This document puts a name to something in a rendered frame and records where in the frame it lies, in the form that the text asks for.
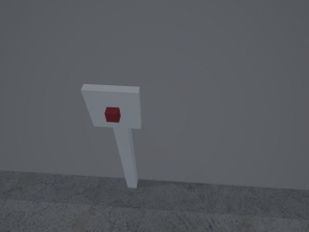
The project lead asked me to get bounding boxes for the panel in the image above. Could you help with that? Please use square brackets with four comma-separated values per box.
[80, 84, 142, 189]

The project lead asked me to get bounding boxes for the button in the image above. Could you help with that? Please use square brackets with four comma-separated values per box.
[104, 106, 121, 123]

